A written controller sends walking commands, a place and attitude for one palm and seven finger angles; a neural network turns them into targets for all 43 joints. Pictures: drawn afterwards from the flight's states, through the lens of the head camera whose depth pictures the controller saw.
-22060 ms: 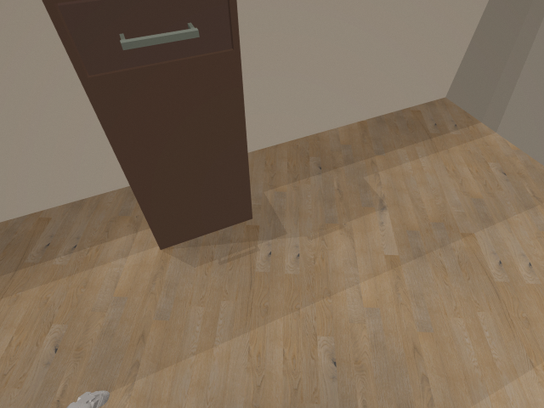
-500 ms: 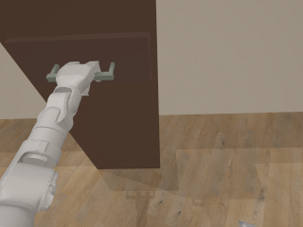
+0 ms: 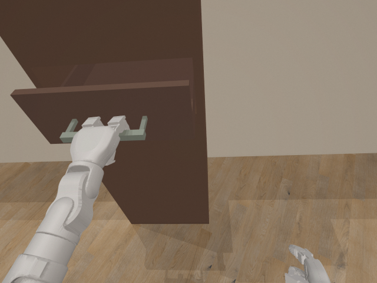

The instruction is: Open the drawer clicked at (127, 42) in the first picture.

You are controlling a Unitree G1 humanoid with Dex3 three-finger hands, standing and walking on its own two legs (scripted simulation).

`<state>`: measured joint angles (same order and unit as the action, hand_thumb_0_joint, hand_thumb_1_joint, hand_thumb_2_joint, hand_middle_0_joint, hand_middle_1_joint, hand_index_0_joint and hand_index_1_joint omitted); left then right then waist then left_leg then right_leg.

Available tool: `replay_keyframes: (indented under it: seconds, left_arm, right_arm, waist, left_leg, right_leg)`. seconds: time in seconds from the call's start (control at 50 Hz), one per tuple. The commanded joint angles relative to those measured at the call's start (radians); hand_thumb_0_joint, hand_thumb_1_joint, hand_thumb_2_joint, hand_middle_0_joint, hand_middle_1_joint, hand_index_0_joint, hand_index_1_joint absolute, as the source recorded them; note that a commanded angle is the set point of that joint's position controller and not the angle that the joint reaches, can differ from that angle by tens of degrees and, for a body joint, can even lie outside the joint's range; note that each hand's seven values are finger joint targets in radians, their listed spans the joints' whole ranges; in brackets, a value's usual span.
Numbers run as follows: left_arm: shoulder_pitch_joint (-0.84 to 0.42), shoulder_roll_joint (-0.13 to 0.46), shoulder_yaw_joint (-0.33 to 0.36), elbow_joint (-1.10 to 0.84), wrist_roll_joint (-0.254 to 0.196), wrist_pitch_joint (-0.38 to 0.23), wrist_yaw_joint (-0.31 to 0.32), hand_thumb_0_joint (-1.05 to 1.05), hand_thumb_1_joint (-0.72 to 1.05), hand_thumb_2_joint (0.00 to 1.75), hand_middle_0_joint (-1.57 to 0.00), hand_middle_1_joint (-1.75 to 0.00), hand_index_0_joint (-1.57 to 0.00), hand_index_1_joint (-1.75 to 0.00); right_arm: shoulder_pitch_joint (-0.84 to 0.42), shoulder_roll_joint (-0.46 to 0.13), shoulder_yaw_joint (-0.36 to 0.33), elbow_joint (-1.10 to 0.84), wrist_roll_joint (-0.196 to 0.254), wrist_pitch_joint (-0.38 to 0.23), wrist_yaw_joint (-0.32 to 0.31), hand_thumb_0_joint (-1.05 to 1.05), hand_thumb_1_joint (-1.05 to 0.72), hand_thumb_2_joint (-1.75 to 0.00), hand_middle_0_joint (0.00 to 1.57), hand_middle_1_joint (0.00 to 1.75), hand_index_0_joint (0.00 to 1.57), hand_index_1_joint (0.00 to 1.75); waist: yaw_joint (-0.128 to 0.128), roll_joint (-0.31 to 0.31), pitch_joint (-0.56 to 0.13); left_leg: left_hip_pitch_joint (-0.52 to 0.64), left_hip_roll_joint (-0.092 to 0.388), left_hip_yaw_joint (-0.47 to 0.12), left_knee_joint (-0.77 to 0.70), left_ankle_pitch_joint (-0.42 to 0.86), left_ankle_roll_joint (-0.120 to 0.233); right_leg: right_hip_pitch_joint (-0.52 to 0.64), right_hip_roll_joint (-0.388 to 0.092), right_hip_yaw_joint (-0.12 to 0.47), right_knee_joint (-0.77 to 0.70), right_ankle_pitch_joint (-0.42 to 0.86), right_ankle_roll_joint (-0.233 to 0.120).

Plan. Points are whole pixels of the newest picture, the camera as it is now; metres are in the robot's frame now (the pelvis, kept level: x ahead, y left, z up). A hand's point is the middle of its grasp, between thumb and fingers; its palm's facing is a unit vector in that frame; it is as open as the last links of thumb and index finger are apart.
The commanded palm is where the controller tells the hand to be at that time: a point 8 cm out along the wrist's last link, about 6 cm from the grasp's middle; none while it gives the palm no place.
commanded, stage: pull the drawer open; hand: left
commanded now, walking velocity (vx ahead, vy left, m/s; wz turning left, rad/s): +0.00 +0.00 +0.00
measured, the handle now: (105, 129) +0.41 +0.22 +0.13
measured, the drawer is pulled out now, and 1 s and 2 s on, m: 0.10 0.20 0.30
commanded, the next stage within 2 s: none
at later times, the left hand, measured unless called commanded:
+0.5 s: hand (93, 196) +0.25 +0.20 +0.10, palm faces +0.07 -0.09 -0.99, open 5.5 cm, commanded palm +0.24 +0.21 +0.16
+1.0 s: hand (97, 189) +0.27 +0.20 +0.10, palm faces +0.04 -0.08 -1.00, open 5.2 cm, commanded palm +0.26 +0.21 +0.16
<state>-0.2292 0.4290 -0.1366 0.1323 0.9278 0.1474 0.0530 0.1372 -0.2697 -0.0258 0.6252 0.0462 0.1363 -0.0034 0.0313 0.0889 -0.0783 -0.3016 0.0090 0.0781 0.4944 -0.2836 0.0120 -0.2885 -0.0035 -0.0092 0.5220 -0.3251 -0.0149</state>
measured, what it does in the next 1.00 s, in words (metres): shifts its weight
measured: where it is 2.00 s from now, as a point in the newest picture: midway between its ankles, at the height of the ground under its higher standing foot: outside the picture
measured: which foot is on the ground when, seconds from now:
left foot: down 0.00-1.00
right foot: down 0.00-1.00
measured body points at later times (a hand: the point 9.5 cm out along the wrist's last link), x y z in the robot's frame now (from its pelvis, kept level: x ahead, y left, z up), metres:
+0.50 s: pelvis -0.01 -0.02 +0.00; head +0.01 -0.06 +0.45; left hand +0.24 +0.20 +0.15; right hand +0.22 -0.22 -0.11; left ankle -0.02 +0.11 -0.74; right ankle -0.04 -0.11 -0.74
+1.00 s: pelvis -0.05 -0.02 +0.00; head -0.05 -0.06 +0.45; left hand +0.26 +0.20 +0.15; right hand +0.15 -0.24 -0.11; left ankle -0.02 +0.11 -0.74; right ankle -0.04 -0.11 -0.74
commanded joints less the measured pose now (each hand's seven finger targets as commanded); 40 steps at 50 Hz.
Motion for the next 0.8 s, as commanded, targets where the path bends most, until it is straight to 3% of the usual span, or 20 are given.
replay_keyframes:
  seconds: [0.0, 0.06, 0.14, 0.2, 0.22, 0.28, 0.32, 0.34, 0.38, 0.4, 0.46, 0.5, 0.58, 0.62, 0.64, 0.66, 0.7, 0.72, 0.74, 0.78]
  left_arm:
    - [-0.204, 0.155, 0.094, -0.313, 0.010, 0.008, 0.031, 0.00, 0.90, 0.90, -0.40, -1.35, -0.40, -1.35]
    - [-0.149, 0.178, 0.121, -0.310, 0.006, 0.016, 0.019, 0.00, 0.90, 0.90, -0.40, -1.35, -0.40, -1.35]
    - [-0.072, 0.190, 0.136, -0.393, 0.006, 0.011, 0.004, 0.00, 0.90, 0.90, -0.40, -1.35, -0.40, -1.35]
    - [0.042, 0.184, 0.154, -0.476, -0.009, -0.006, -0.003, 0.00, 0.90, 0.90, -0.40, -1.35, -0.40, -1.35]
    - [0.088, 0.232, 0.202, -0.502, -0.018, -0.013, -0.002, 0.00, 0.90, 0.90, -0.40, -1.35, -0.40, -1.35]
    - [0.237, 0.213, 0.220, -0.596, -0.032, -0.032, 0.003, 0.00, 0.90, 0.90, -0.40, -1.35, -0.40, -1.35]
    - [0.315, 0.245, 0.263, -0.645, -0.043, -0.043, 0.015, 0.00, 0.90, 0.90, -0.40, -1.35, -0.40, -1.35]
    - [0.346, 0.209, 0.242, -0.682, -0.039, -0.046, 0.023, 0.00, 0.90, 0.90, -0.40, -1.35, -0.40, -1.35]
    - [0.062, 0.246, 0.239, -0.560, -0.015, -0.048, 0.049, 0.00, 0.90, 0.90, -0.40, -1.35, -0.40, -1.35]
    - [0.015, 0.223, 0.215, -0.489, -0.003, -0.050, 0.060, 0.00, 0.90, 0.90, -0.40, -1.35, -0.40, -1.35]
    - [-0.001, 0.217, 0.193, -0.467, -0.002, -0.057, 0.073, 0.00, 0.90, 0.90, -0.40, -1.35, -0.40, -1.35]
    - [-0.052, 0.214, 0.174, -0.455, -0.004, -0.057, 0.072, 0.00, 0.90, 0.90, -0.40, -1.35, -0.40, -1.35]
    - [-0.106, 0.211, 0.155, -0.362, -0.016, -0.064, 0.049, 0.00, 0.90, 0.90, -0.40, -1.35, -0.40, -1.35]
    - [-0.157, 0.244, 0.173, -0.353, -0.022, -0.075, 0.041, 0.00, 0.90, 0.90, -0.40, -1.35, -0.40, -1.35]
    - [-0.197, 0.209, 0.136, -0.341, -0.012, -0.081, 0.037, 0.00, 0.90, 0.90, -0.40, -1.35, -0.40, -1.35]
    - [-0.184, 0.215, 0.147, -0.300, -0.020, -0.086, 0.034, 0.00, 0.90, 0.90, -0.40, -1.35, -0.40, -1.35]
    - [-0.231, 0.221, 0.147, -0.282, -0.016, -0.102, 0.034, 0.00, 0.90, 0.90, -0.40, -1.35, -0.40, -1.35]
    - [-0.238, 0.256, 0.177, -0.266, -0.020, -0.109, 0.034, 0.00, 0.90, 0.90, -0.40, -1.35, -0.40, -1.35]
    - [-0.264, 0.223, 0.145, -0.243, -0.015, -0.115, 0.032, 0.00, 0.90, 0.90, -0.40, -1.35, -0.40, -1.35]
    - [-0.277, 0.243, 0.164, -0.201, -0.016, -0.126, 0.037, 0.00, 0.90, 0.90, -0.40, -1.35, -0.40, -1.35]
  right_arm:
    - [-0.148, -0.081, -0.020, -0.153, -0.007, -0.047, -0.005, 0.00, -0.90, -0.90, 0.20, 0.30, 0.20, 0.30]
    - [-0.169, -0.077, -0.006, -0.145, -0.012, -0.040, -0.008, 0.00, -0.90, -0.90, 0.20, 0.30, 0.20, 0.30]
    - [-0.200, -0.068, 0.007, -0.153, -0.020, -0.037, -0.007, 0.00, -0.90, -0.90, 0.20, 0.30, 0.20, 0.30]
    - [-0.214, -0.060, 0.011, -0.168, -0.026, -0.036, 0.001, 0.00, -0.90, -0.90, 0.20, 0.30, 0.20, 0.30]
    - [-0.217, -0.066, 0.011, -0.171, -0.028, -0.038, 0.003, 0.00, -0.90, -0.90, 0.20, 0.30, 0.20, 0.30]
    - [-0.228, -0.057, 0.017, -0.185, -0.034, -0.043, 0.016, 0.00, -0.90, -0.90, 0.20, 0.30, 0.20, 0.30]
    - [-0.230, -0.065, 0.015, -0.187, -0.036, -0.047, 0.022, 0.00, -0.90, -0.90, 0.20, 0.30, 0.20, 0.30]
    - [-0.233, -0.056, 0.020, -0.195, -0.038, -0.052, 0.027, 0.00, -0.90, -0.90, 0.20, 0.30, 0.20, 0.30]
    - [-0.220, -0.068, 0.016, -0.142, -0.040, -0.052, 0.007, 0.00, -0.90, -0.90, 0.20, 0.30, 0.20, 0.30]
    - [-0.213, -0.064, 0.013, -0.133, -0.037, -0.055, -0.003, 0.00, -0.90, -0.90, 0.20, 0.30, 0.20, 0.30]
    - [-0.207, -0.061, 0.002, -0.125, -0.030, -0.071, -0.021, 0.00, -0.90, -0.90, 0.20, 0.30, 0.20, 0.30]
    - [-0.210, -0.061, 0.000, -0.121, -0.030, -0.075, -0.030, 0.00, -0.90, -0.90, 0.20, 0.30, 0.20, 0.30]
    - [-0.217, -0.064, 0.006, -0.111, -0.025, -0.081, -0.047, 0.00, -0.90, -0.90, 0.20, 0.30, 0.20, 0.30]
    - [-0.225, -0.071, 0.007, -0.113, -0.020, -0.087, -0.053, 0.00, -0.90, -0.90, 0.20, 0.30, 0.20, 0.30]
    - [-0.224, -0.059, 0.013, -0.114, -0.023, -0.092, -0.052, 0.00, -0.90, -0.90, 0.20, 0.30, 0.20, 0.30]
    - [-0.215, -0.061, 0.007, -0.105, -0.021, -0.090, -0.058, 0.00, -0.90, -0.90, 0.20, 0.30, 0.20, 0.30]
    - [-0.212, -0.064, 0.008, -0.108, -0.021, -0.095, -0.061, 0.00, -0.90, -0.90, 0.20, 0.30, 0.20, 0.30]
    - [-0.208, -0.071, 0.007, -0.107, -0.018, -0.099, -0.062, 0.00, -0.90, -0.90, 0.20, 0.30, 0.20, 0.30]
    - [-0.210, -0.061, 0.012, -0.109, -0.019, -0.104, -0.062, 0.00, -0.90, -0.90, 0.20, 0.30, 0.20, 0.30]
    - [-0.201, -0.067, 0.008, -0.102, -0.017, -0.106, -0.067, 0.00, -0.90, -0.90, 0.20, 0.30, 0.20, 0.30]
  waist:
    - [0.035, -0.074, -0.291]
    - [0.038, -0.098, -0.248]
    - [0.052, -0.088, -0.263]
    - [0.067, -0.074, -0.256]
    - [0.074, -0.097, -0.265]
    - [0.087, -0.074, -0.243]
    - [0.089, -0.075, -0.239]
    - [0.091, -0.069, -0.239]
    - [0.035, -0.078, -0.155]
    - [0.031, -0.068, -0.143]
    - [0.043, -0.052, -0.209]
    - [0.043, -0.080, -0.239]
    - [0.040, -0.135, -0.195]
    - [0.037, -0.129, -0.197]
    - [0.039, -0.112, -0.210]
    - [0.033, -0.107, -0.178]
    - [0.037, -0.100, -0.180]
    - [0.036, -0.122, -0.184]
    - [0.037, -0.119, -0.182]
    - [0.038, -0.099, -0.160]
  left_leg:
    - [0.212, -0.020, -0.043, 0.004, 0.554, 0.025]
    - [0.191, -0.028, -0.038, -0.002, 0.517, 0.023]
    - [0.197, -0.036, -0.031, -0.001, 0.539, 0.022]
    - [0.202, -0.036, -0.032, -0.003, 0.567, 0.021]
    - [0.201, -0.035, -0.028, 0.002, 0.572, 0.021]
    - [0.189, -0.038, -0.024, 0.000, 0.586, 0.020]
    - [0.184, -0.033, -0.022, 0.002, 0.570, 0.015]
    - [0.178, -0.034, -0.022, 0.002, 0.559, 0.016]
    - [0.149, -0.038, -0.025, 0.006, 0.456, 0.010]
    - [0.146, -0.039, -0.033, 0.005, 0.409, 0.010]
    - [0.173, -0.047, -0.033, 0.003, 0.385, 0.014]
    - [0.176, -0.050, -0.035, 0.002, 0.382, 0.016]
    - [0.143, -0.052, -0.034, -0.019, 0.310, 0.021]
    - [0.149, -0.050, -0.034, -0.020, 0.291, 0.021]
    - [0.142, -0.053, -0.035, -0.025, 0.285, 0.021]
    - [0.139, -0.053, -0.036, -0.031, 0.269, 0.021]
    - [0.133, -0.053, -0.034, -0.038, 0.243, 0.021]
    - [0.133, -0.049, -0.036, -0.038, 0.233, 0.021]
    - [0.118, -0.051, -0.033, -0.041, 0.216, 0.022]
    - [0.110, -0.052, -0.028, -0.048, 0.185, 0.022]
  right_leg:
    - [0.114, 0.036, -0.015, -0.024, 0.472, -0.009]
    - [0.132, 0.033, -0.015, -0.032, 0.488, -0.007]
    - [0.178, 0.023, -0.007, -0.031, 0.555, -0.004]
    - [0.194, 0.021, -0.009, -0.029, 0.593, -0.002]
    - [0.223, 0.016, -0.001, -0.032, 0.630, 0.000]
    - [0.233, 0.009, -0.003, -0.023, 0.690, 0.008]
    - [0.237, 0.011, 0.000, -0.028, 0.674, 0.005]
    - [0.228, 0.007, -0.003, -0.025, 0.666, 0.007]
    - [0.130, 0.018, -0.003, -0.040, 0.559, 0.001]
    - [0.092, 0.023, -0.008, -0.045, 0.477, -0.002]
    - [0.114, 0.019, -0.001, -0.051, 0.446, -0.005]
    - [0.124, 0.014, 0.001, -0.049, 0.457, -0.001]
    - [0.119, 0.007, 0.004, -0.069, 0.402, 0.009]
    - [0.123, 0.007, 0.016, -0.080, 0.379, 0.007]
    - [0.121, 0.002, 0.011, -0.074, 0.360, 0.008]
    - [0.111, 0.007, 0.009, -0.084, 0.342, 0.006]
    - [0.103, 0.006, 0.010, -0.090, 0.304, 0.006]
    - [0.110, 0.007, 0.020, -0.100, 0.286, 0.006]
    - [0.104, 0.001, 0.017, -0.098, 0.261, 0.009]
    - [0.095, 0.002, 0.021, -0.110, 0.222, 0.009]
